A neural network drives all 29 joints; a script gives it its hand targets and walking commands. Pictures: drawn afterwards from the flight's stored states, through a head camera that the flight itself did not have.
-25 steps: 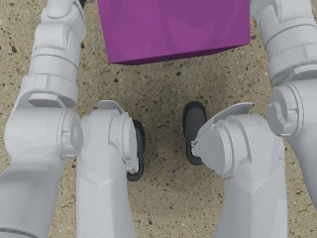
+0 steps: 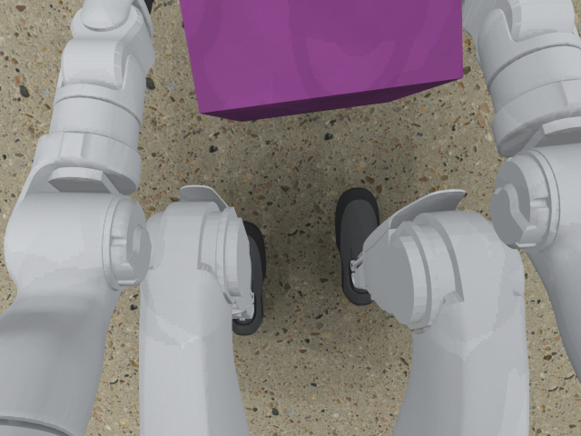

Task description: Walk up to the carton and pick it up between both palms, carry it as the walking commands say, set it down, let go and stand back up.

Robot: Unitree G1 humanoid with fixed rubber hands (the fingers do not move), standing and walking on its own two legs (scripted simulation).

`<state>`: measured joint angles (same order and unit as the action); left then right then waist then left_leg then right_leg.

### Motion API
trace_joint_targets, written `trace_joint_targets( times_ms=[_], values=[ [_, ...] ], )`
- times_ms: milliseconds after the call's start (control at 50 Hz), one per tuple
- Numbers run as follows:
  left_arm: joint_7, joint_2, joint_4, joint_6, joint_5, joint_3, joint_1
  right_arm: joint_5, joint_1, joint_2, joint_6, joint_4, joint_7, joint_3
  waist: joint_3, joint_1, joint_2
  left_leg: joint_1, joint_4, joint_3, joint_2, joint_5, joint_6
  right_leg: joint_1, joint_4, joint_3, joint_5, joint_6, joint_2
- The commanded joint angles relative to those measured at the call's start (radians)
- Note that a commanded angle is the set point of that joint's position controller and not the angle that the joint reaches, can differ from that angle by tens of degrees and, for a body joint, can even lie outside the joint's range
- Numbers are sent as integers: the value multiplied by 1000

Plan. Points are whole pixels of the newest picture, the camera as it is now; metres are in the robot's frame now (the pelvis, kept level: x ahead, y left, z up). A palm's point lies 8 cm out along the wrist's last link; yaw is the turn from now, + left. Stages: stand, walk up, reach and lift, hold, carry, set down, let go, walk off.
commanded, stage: set down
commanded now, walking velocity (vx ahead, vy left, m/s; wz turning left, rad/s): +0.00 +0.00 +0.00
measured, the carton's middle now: (310, 15) +0.52 +0.00 -0.22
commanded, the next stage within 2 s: none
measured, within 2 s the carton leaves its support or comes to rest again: neither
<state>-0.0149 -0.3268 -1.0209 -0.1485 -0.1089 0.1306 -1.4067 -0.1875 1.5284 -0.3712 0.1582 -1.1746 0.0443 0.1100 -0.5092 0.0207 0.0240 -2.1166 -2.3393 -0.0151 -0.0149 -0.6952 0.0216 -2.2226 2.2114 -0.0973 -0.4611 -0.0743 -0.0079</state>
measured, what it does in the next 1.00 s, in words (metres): stands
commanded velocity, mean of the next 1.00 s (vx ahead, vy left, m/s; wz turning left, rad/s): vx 0.00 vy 0.00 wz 0.00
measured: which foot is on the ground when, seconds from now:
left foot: down 0.00-1.00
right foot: down 0.00-1.00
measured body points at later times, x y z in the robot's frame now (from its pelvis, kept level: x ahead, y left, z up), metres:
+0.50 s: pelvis +0.01 +0.00 +0.00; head +0.37 +0.00 +0.25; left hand +0.54 +0.20 -0.18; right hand +0.57 -0.18 -0.17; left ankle +0.10 +0.11 -0.32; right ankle +0.15 -0.09 -0.32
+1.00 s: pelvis +0.00 +0.00 +0.01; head +0.37 +0.01 +0.26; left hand +0.56 +0.20 -0.14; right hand +0.56 -0.21 -0.14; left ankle +0.10 +0.11 -0.32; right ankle +0.15 -0.09 -0.32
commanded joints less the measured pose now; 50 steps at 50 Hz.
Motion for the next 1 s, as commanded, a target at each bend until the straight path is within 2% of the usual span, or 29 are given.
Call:
trace_joint_targets(
  times_ms=[0, 20, 80, 100, 120, 140, 160, 180, 260, 320, 360, 380, 500, 520, 540, 560, 580, 620, 640, 700, 720, 760, 780, 800, 840, 880, 920, 940, 980],
  values=[
    [-120, 680, 76, 38, -23, -110, -499, -8, 406, 729, -55, 131, -155, -125, 1074, 45, 34, 145, 291, 17, -69, 220, 2, 709, -77, 151, 203, 29, -64],
    [-100, 614, 54, 46, -21, -85, -458, 20, 388, 644, -57, 109, -142, -84, 1052, 13, 11, 157, 267, 13, -61, 216, 8, 662, -82, 146, 160, 45, -63],
    [-23, 286, 17, 67, -24, -26, -408, 18, 278, 362, -78, 44, -57, -72, 1146, 33, -21, 173, 250, 0, -45, 210, -6, 792, -97, 178, 192, 48, -49],
    [19, 107, 29, 73, -2, 33, -384, 18, 247, 194, -87, 21, -23, -70, 1144, 93, -37, 145, 272, -10, -58, 197, -19, 815, -96, 171, 193, 49, -45],
    [37, 108, 62, 82, -45, -16, -407, -12, 256, 161, -99, 72, -1, -67, 1161, 37, -23, 178, 279, 8, -49, 235, -19, 838, -108, 170, 235, 48, -49],
    [61, -3, 52, 86, -47, 24, -371, -14, 239, 75, -105, 92, 22, -76, 1165, 73, -27, 101, 276, -3, -55, 191, -23, 887, -112, 195, 227, 41, -41],
    [77, 7, 15, 85, -89, -4, -372, -27, 255, 10, -119, 107, 47, -82, 1252, 17, -62, 122, 268, 3, -46, 209, -33, 967, -112, 187, 263, 46, -31],
    [96, -40, 12, 96, -98, -28, -362, -55, 228, 20, -120, 82, 60, -80, 1333, 43, -22, 200, 255, -7, -49, 262, -39, 986, -94, 188, 300, 62, -28],
    [131, -97, 71, 126, -132, -89, -317, -93, 201, 16, -139, 136, 89, -73, 1481, 8, -25, 210, 271, 20, -41, 355, -27, 989, -74, 183, 426, 49, -28],
    [160, -181, 112, 134, -84, -11, -302, -88, 192, -63, -134, 122, 89, -62, 1530, 55, 19, 253, 255, 2, -53, 416, -34, 968, -60, 200, 469, 38, -32],
    [147, -161, 124, 137, -131, -80, -271, -80, 140, -112, -131, 97, 90, -44, 1545, -25, -1, 294, 261, 19, -48, 424, -41, 931, -59, 176, 449, 48, -21],
    [147, -163, 137, 131, -113, -44, -266, -98, 154, -86, -137, 129, 81, -59, 1544, 18, 2, 237, 268, 20, -52, 400, -37, 930, -60, 180, 445, 39, -25],
    [152, -203, 135, 128, -132, -61, -232, -118, 180, -183, -130, 190, 79, -12, 1579, 19, 69, 280, 262, 1, -35, 389, -34, 930, -69, 193, 419, 42, -9],
    [141, -218, 161, 132, -154, -50, -274, -111, 177, -160, -126, 202, 78, -44, 1596, -5, -13, 250, 244, -13, -42, 391, -28, 977, -97, 204, 444, 44, -5],
    [142, -267, 195, 128, -134, -32, -255, -122, 169, -165, -119, 191, 77, -47, 1616, 36, 6, 261, 265, 10, -35, 386, -22, 992, -52, 193, 446, 52, -3],
    [142, -259, 146, 122, -126, 14, -247, -90, 144, -216, -117, 120, 70, -18, 1516, 5, -21, 196, 258, -10, -37, 332, -22, 953, -91, 195, 391, 41, -6],
    [140, -254, 191, 126, -144, -23, -210, -96, 149, -206, -129, 238, 75, 16, 1587, -18, -29, 277, 287, 11, -36, 371, -10, 926, -85, 161, 407, 57, -9],
    [137, -238, 186, 122, -145, -39, -214, -136, 128, -200, -128, 236, 65, -5, 1615, 9, 37, 357, 286, 17, -27, 403, -19, 904, -68, 151, 410, 47, -4],
    [133, -210, 205, 116, -155, -45, -232, -137, 165, -189, -124, 244, 57, -33, 1626, -10, -3, 277, 277, 12, -32, 384, -22, 942, -63, 151, 420, 36, -9],
    [149, -300, 248, 120, -100, 32, -200, -129, 217, -270, -117, 392, 55, 2, 1681, 67, -3, 318, 252, -10, -36, 420, -22, 975, -57, 186, 467, 36, -7],
    [145, -297, 333, 112, -133, 3, -241, -130, 213, -292, -113, 408, 56, 29, 1732, 36, 36, 345, 276, 2, -37, 420, -15, 1005, -66, 172, 462, 33, -2],
    [144, -279, 337, 90, -149, 6, -223, -166, 224, -222, -87, 495, 64, -24, 1885, 65, -35, 413, 290, -21, -46, 416, -3, 1152, -105, 180, 459, 48, -5],
    [148, -325, 398, 74, -140, 48, -244, -129, 162, -244, -64, 459, 58, 17, 1892, 39, -43, 368, 294, -33, -42, 385, -5, 1168, -93, 161, 458, 48, -12],
    [148, -282, 356, 63, -139, 35, -213, -162, 167, -184, -48, 477, 53, -49, 1910, 78, -71, 419, 316, -39, -48, 376, 4, 1169, -112, 152, 432, 55, -13],
    [156, -259, 414, 23, -148, 0, -177, -120, 142, -263, -27, 523, 60, 46, 2009, 14, -41, 501, 337, -31, -53, 416, -8, 1217, -108, 112, 464, 55, -30],
    [156, -271, 502, -10, -141, 44, -155, -149, 63, -220, 17, 589, 63, 14, 2143, 20, -40, 565, 357, -62, -58, 386, -6, 1334, -164, 138, 464, 41, -27],
    [174, -346, 503, -51, -103, 109, -145, -143, 78, -223, 57, 629, 62, 29, 2119, 93, -38, 513, 363, -79, -67, 347, 7, 1309, -179, 165, 413, 47, -33],
    [179, -349, 693, -66, -126, 99, -193, -109, 102, -343, 67, 773, 69, 105, 2288, 26, -48, 648, 375, -65, -80, 410, -5, 1350, -169, 117, 456, 44, -46],
    [175, -309, 584, -108, -129, 97, -157, -100, 106, -272, 112, 656, 61, 78, 2067, 37, -33, 537, 436, -61, -78, 300, 12, 1252, -217, 123, 354, 48, -33]
  ],
)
